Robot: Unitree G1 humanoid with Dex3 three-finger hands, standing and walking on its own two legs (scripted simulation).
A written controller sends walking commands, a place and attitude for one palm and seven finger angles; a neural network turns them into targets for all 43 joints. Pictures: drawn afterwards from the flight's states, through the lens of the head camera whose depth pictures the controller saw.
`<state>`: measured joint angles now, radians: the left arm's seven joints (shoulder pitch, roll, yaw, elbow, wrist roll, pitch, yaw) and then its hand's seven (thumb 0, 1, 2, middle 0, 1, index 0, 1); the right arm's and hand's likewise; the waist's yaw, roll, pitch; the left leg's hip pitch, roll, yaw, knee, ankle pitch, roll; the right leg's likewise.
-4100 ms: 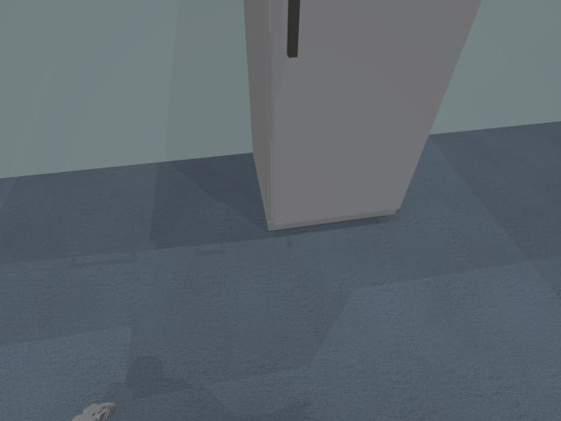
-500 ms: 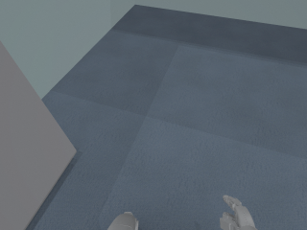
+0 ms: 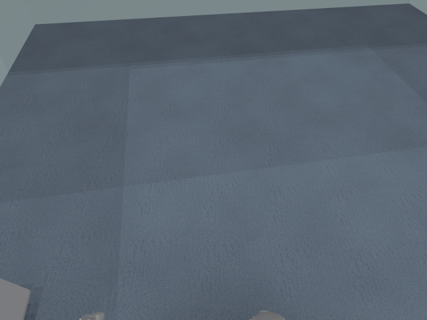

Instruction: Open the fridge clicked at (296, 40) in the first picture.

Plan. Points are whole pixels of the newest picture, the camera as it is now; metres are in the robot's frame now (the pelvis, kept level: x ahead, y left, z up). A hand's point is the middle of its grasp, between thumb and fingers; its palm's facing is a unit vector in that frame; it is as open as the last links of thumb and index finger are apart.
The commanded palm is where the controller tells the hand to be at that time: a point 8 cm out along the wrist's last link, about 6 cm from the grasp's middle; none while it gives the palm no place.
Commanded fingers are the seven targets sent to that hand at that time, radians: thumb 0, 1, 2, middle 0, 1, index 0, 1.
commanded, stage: walk to a spot facing it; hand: left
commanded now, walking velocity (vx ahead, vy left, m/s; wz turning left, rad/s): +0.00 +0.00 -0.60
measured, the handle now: out of the picture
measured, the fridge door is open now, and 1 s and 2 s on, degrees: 0 0 0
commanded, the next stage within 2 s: turn to face it in 1.36 s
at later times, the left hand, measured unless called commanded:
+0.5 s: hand out of the picture +0.14 +0.14 -0.16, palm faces -0.23 -0.95 -0.22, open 7.4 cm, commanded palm none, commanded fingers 0.00 0.90 0.90 -0.20 -0.30 -0.20 -0.30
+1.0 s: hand (154, 308) +0.17 +0.13 -0.16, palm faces -0.55 -0.80 -0.23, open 7.4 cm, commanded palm none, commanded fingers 0.00 0.90 0.90 -0.20 -0.30 -0.20 -0.30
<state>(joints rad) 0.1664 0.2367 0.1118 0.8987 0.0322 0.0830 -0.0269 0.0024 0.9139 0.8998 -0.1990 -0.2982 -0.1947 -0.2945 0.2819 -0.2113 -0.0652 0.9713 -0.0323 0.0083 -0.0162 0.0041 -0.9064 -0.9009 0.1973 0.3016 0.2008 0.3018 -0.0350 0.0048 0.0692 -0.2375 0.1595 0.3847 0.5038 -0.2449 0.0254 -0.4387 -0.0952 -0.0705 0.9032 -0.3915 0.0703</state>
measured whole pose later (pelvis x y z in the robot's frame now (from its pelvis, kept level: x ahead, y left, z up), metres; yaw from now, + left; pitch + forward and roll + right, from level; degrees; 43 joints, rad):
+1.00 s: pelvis -0.02 +0.00 +0.00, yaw -36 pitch +0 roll +0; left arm 0.19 0.23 0.10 0.92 0.03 0.09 -0.04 0.01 0.91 0.90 -0.20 -0.30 -0.20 -0.29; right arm 0.24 -0.20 -0.05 0.93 -0.03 0.02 -0.01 0.00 -0.90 -0.90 0.20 0.30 0.20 0.30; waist -0.01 0.01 0.08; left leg -0.23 0.16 0.31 0.53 -0.27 -0.01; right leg -0.35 -0.06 -0.07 0.81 -0.46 0.07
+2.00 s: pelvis +0.14 -0.11 +0.00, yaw -33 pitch +1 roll -3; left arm 0.16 0.22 0.09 0.95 0.03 0.04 0.02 0.00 0.91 0.90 -0.20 -0.30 -0.20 -0.30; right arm 0.26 -0.17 -0.06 0.98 -0.02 0.02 0.00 0.00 -0.91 -0.90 0.20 0.30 0.20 0.30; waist -0.03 -0.01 0.01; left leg -0.33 -0.11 -0.02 0.40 -0.09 0.13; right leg -0.50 -0.07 0.04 1.06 -0.30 0.09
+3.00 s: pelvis +0.13 -0.12 -0.01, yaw +4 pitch +1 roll -1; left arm 0.25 0.27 0.07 0.94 0.02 0.07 0.02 0.01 0.91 0.90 -0.21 -0.30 -0.20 -0.30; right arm 0.08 -0.22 -0.04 0.87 -0.01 0.02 0.01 0.00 -0.91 -0.90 0.20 0.30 0.20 0.30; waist 0.03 -0.06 0.12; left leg -0.26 -0.01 0.05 0.58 -0.33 0.05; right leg -0.43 -0.13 -0.07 1.16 -0.53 0.10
